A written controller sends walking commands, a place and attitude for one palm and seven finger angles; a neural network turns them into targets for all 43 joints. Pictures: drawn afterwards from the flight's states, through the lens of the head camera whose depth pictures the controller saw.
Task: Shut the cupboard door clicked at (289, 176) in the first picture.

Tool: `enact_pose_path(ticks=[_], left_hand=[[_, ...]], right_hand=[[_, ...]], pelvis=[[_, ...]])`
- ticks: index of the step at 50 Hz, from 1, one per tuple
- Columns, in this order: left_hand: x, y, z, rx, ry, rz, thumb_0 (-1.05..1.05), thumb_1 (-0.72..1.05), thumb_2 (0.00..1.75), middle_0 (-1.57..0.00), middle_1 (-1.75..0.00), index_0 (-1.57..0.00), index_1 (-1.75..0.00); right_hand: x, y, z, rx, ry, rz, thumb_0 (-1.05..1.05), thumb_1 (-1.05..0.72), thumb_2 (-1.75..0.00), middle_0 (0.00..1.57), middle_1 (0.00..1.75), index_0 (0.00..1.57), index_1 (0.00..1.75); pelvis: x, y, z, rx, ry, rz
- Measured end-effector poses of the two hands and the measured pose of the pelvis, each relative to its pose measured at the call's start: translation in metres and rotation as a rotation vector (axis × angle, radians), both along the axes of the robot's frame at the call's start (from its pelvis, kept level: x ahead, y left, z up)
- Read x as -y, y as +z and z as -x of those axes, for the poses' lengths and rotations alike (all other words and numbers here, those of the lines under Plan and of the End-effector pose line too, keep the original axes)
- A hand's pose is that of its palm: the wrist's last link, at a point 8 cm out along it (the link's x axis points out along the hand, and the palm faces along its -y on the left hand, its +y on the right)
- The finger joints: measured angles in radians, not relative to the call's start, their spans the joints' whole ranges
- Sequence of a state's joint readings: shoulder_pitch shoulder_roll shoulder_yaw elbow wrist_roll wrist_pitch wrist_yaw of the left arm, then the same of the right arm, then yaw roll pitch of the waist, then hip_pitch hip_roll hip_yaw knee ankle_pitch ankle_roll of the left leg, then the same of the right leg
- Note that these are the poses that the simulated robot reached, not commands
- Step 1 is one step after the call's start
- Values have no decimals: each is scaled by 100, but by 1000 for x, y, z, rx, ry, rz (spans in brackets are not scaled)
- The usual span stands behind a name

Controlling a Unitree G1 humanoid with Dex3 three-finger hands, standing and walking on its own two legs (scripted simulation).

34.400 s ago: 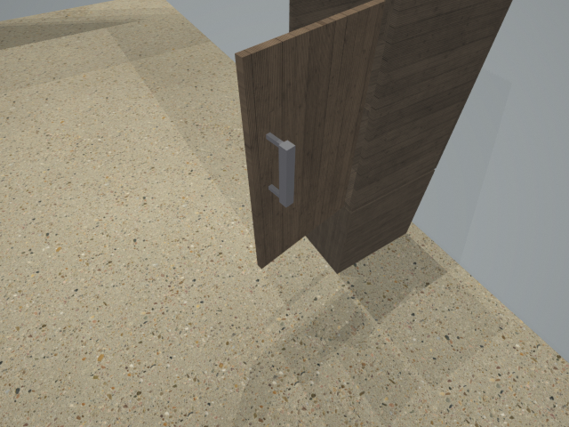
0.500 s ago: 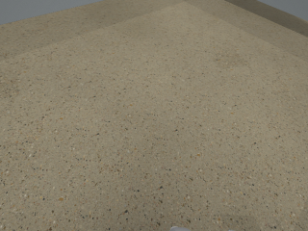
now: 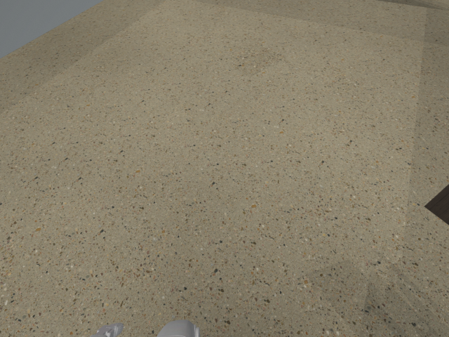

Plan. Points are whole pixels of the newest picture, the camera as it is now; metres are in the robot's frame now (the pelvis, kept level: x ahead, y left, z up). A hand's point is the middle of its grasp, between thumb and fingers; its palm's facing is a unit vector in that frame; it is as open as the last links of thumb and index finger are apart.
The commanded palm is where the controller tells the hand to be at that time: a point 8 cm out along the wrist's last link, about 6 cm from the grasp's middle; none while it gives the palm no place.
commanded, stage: turn to face it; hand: left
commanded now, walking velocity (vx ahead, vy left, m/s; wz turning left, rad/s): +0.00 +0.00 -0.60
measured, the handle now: out of the picture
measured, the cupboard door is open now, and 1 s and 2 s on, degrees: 61 61 61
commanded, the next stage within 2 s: take the last steps up to it in 1.44 s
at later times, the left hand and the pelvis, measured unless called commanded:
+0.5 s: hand (121, 327) +0.16 +0.23 -0.17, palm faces -0.23 -0.95 -0.19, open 7.4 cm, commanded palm none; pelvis +0.02 +0.05 +0.01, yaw -17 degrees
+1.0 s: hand (180, 305) +0.20 +0.11 -0.15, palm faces -0.54 -0.81 -0.24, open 7.4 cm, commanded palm none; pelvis +0.02 +0.00 +0.01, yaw -34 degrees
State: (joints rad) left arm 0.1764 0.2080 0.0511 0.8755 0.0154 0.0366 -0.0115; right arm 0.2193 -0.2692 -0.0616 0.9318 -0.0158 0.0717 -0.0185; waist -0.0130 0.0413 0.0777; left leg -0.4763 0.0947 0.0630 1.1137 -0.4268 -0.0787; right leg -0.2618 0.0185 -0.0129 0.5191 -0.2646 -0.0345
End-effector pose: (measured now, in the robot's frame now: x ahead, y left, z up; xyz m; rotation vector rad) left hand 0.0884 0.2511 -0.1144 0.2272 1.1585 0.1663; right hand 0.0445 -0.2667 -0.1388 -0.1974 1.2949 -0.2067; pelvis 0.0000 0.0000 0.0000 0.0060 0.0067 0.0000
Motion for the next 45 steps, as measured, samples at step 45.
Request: enact_pose_path(ticks=[45], left_hand=[[89,5,-136,16,-558,-1,0,91,90,-20,-30,-20,-30]], right_hand=[[-16,1,134,0,-548,-10,1,-91,-90,20,30,20,30]], pelvis=[[1,3,-13,5,-541,-10]])
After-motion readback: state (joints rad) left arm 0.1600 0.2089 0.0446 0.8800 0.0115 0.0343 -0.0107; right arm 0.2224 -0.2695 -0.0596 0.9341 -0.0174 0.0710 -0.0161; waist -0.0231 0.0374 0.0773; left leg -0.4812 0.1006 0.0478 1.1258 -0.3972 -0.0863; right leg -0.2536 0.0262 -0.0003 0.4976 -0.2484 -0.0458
